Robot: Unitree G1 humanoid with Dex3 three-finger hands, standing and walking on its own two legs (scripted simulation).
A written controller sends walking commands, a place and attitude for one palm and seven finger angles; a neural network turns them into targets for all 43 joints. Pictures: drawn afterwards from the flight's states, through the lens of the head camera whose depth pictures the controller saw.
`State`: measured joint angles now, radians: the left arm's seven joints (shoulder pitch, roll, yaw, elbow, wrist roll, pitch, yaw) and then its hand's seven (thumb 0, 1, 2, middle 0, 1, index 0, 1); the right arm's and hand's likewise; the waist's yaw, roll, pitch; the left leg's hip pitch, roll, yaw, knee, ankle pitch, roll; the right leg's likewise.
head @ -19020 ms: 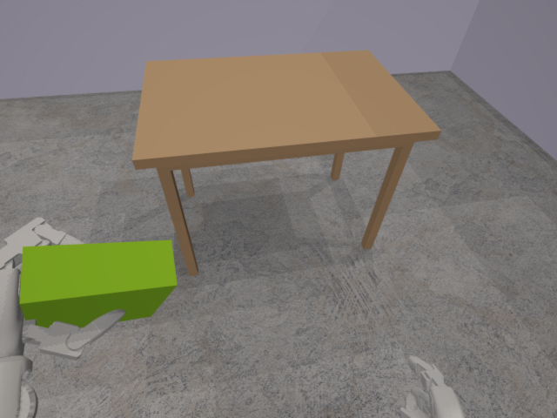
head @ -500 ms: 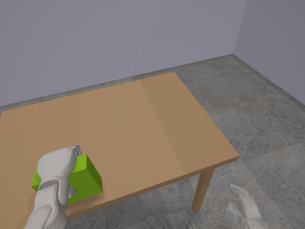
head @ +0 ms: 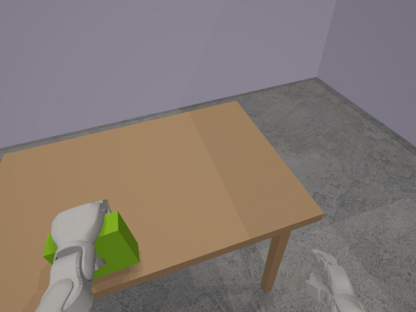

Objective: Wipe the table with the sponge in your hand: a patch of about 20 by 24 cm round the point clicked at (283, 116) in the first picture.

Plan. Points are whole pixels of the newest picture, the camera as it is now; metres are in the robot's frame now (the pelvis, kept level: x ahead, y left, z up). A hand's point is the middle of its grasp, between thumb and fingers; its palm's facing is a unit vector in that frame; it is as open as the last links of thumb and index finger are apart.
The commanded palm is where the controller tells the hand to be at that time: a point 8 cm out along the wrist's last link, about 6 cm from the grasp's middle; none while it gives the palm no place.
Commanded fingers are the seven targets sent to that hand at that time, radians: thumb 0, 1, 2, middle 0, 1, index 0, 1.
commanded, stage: move the sponge above the wiping area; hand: left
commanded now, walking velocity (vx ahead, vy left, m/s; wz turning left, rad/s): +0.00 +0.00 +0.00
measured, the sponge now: (100, 254) +0.22 +0.28 -0.03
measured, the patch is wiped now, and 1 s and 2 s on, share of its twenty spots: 0.00 0.00 0.10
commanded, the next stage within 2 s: lower the sponge onto the table in 0.18 s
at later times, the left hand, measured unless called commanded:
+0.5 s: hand (98, 234) +0.23 +0.27 +0.02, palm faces -0.04 -0.11 -0.99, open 9.6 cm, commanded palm +0.21 +0.27 +0.09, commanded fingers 0.00 0.10 1.30 -1.20 -1.60 -1.20 -1.60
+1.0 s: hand (101, 237) +0.24 +0.28 +0.00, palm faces -0.08 -0.11 -0.99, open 9.6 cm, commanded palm +0.22 +0.27 +0.07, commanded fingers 0.00 0.10 1.30 -1.20 -1.60 -1.20 -1.60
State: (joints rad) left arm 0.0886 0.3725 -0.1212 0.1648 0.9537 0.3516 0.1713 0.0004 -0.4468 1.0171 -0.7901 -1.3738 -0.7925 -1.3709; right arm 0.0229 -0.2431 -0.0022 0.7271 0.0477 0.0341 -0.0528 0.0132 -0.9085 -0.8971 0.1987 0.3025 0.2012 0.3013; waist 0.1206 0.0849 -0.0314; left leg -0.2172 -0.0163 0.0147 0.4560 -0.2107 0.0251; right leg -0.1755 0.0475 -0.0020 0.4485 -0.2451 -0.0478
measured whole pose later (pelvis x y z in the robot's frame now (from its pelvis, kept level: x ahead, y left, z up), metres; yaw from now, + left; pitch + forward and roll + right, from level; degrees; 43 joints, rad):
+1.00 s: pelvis +0.01 +0.00 +0.00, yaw +0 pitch +0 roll +0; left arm 0.07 0.35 -0.13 0.22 0.97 0.33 0.20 0.00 -0.45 1.02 -0.79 -1.37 -0.79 -1.37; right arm 0.03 -0.24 -0.01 0.73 0.05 0.04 -0.05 0.01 -0.91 -0.90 0.20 0.30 0.20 0.30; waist 0.12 0.07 -0.04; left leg -0.25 -0.02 0.01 0.48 -0.23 0.03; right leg -0.21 0.05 0.00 0.47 -0.26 -0.05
